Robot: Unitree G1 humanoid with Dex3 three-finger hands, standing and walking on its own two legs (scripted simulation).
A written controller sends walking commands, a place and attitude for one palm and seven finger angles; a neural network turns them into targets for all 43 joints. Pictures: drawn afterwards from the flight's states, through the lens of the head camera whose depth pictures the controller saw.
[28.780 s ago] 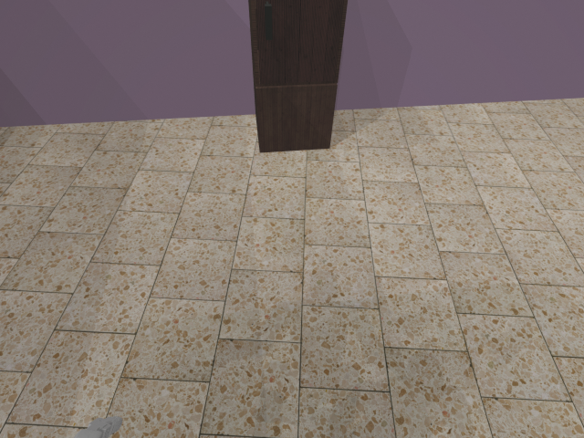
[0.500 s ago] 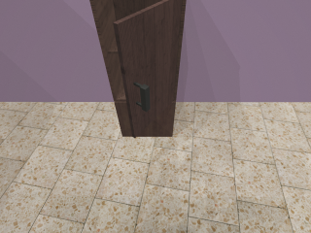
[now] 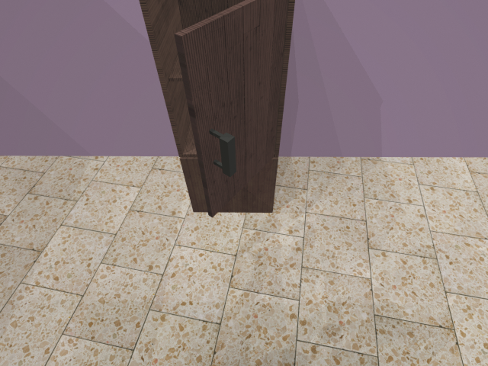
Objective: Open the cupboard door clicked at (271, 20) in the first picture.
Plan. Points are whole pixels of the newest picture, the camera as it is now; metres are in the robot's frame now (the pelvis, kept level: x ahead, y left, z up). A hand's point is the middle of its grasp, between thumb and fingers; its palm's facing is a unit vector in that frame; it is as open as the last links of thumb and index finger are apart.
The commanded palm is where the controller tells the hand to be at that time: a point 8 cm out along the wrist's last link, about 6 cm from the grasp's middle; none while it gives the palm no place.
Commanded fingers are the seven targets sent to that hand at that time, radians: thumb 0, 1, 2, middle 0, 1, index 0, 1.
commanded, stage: look to check the result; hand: left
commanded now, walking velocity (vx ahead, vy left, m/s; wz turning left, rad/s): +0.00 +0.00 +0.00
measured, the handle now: (221, 152) +0.62 +0.10 -0.07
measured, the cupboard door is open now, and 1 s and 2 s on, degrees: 53 53 53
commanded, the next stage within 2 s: walk to a spot facing it in 0.24 s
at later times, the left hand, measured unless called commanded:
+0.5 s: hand out of the picture +0.02 +0.16 -0.17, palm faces +0.02 -0.98 -0.21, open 7.4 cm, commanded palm none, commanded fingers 0.00 0.90 0.90 -0.20 -0.30 -0.20 -0.30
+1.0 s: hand out of the picture +0.13 +0.15 -0.17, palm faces -0.22 -0.92 -0.31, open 7.4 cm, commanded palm none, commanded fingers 0.00 0.90 0.90 -0.20 -0.30 -0.20 -0.30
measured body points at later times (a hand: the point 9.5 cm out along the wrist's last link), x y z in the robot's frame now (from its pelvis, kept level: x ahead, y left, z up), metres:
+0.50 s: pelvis +0.01 -0.01 +0.00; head +0.04 -0.02 +0.45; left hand +0.02 +0.22 -0.16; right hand +0.01 -0.23 -0.17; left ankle +0.01 +0.12 -0.74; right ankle -0.01 -0.08 -0.74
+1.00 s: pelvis +0.00 -0.04 -0.02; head +0.04 -0.09 +0.42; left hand +0.15 +0.20 -0.15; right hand -0.03 -0.29 -0.19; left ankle +0.00 +0.12 -0.72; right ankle -0.04 -0.14 -0.75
